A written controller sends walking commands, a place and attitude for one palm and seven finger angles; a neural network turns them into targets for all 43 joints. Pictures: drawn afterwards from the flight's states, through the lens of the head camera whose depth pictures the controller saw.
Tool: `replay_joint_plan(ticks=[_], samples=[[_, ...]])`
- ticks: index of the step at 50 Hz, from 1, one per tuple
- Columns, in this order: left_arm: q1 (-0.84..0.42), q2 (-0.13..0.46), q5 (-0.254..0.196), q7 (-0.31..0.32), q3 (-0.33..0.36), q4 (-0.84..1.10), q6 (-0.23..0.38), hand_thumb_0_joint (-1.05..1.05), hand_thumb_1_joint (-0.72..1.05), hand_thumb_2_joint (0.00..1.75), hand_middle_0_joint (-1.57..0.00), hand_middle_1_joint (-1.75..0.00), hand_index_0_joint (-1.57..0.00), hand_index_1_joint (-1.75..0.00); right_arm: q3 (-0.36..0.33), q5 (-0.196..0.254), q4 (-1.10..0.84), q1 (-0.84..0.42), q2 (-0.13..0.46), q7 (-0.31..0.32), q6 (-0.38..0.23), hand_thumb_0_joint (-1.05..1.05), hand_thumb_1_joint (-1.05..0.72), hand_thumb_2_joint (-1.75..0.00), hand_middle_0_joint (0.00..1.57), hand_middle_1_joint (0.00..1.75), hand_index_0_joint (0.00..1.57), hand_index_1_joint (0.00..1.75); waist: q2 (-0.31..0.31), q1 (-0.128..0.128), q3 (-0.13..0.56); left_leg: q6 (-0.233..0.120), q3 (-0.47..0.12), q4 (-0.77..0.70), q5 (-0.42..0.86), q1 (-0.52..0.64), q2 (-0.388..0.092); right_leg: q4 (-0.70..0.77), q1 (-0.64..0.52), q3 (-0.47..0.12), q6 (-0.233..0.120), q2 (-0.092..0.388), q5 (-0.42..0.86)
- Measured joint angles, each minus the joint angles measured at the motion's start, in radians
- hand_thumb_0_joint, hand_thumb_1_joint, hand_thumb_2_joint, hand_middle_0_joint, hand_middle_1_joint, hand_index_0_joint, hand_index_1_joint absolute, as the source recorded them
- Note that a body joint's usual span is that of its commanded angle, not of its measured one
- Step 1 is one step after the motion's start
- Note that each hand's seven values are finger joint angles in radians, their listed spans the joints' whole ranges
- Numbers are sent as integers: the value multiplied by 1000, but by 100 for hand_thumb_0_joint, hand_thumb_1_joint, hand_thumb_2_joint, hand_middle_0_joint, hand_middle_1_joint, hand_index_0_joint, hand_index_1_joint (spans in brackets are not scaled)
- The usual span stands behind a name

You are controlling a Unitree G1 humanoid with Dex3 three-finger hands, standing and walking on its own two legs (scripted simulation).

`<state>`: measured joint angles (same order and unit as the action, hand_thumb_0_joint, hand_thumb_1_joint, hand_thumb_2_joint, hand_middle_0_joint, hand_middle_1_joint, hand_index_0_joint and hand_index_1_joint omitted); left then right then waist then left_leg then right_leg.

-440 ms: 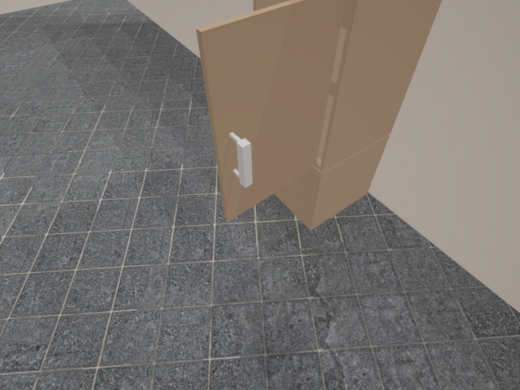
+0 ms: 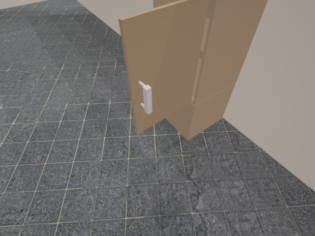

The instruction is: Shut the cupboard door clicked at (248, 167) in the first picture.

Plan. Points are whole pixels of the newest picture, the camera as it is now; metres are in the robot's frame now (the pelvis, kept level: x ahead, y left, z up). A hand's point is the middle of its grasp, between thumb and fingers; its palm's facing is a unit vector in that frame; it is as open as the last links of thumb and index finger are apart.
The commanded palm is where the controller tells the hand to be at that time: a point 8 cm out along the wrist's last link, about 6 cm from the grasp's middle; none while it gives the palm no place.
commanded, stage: look at it before walking up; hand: left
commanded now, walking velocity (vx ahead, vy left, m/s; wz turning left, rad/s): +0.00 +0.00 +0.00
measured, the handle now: (144, 97) +0.66 +0.09 -0.09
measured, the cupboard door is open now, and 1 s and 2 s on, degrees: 93 93 93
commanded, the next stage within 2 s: walk around to get in front in 0.40 s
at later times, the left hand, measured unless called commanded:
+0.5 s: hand out of the picture +0.07 +0.23 -0.16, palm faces -0.02 -0.95 -0.31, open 7.4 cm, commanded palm none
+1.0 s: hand out of the picture +0.08 +0.16 -0.18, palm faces -0.15 -0.95 -0.27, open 7.4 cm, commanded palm none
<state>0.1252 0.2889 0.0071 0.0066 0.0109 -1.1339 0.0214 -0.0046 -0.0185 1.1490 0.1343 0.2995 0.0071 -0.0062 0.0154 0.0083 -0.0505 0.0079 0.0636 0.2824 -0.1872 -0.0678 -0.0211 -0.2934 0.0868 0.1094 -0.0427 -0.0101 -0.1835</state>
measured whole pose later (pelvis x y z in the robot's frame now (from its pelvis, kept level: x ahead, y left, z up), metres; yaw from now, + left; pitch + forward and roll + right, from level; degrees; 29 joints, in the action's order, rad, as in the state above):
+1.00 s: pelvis -0.02 -0.03 -0.03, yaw -12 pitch -1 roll +2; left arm 0.19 0.20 0.03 -0.02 0.07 -0.94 -0.04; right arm -0.06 -0.02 1.02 0.20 0.22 0.03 0.05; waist 0.03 -0.01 -0.13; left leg 0.05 0.16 0.80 -0.48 -0.28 -0.11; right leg -0.71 0.33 0.05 -0.05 -0.01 -0.32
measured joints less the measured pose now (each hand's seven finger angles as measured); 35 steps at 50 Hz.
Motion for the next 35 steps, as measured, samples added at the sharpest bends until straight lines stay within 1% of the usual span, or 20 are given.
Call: replay_joint_plan(ticks=[27,31,35], samples=[[-6,5,0,-2,-2,-1,-2,0,90,90,-20,-30,-20,-30,1,0,2,-1,2,0,0,0,-91,-90,20,30,21,30,-2,0,-6,2,1,-4,1,-3,-2,2,5,-1,-2,-2,0],[1,0,0,4,5,11,-15,0,90,90,-20,-30,-20,-30,-3,-2,-12,-8,-3,10,5,0,-91,-90,20,30,21,30,0,-10,-6,5,21,25,-15,-19,-10,-26,30,-21,-3,-8,-7],[24,-22,3,5,18,38,-41,0,90,90,-20,-30,-20,-30,-13,-2,-50,-5,-31,21,17,0,-91,-90,20,30,21,30,-2,-16,-14,7,59,97,-57,-51,-26,-102,79,-58,-6,-19,-35]])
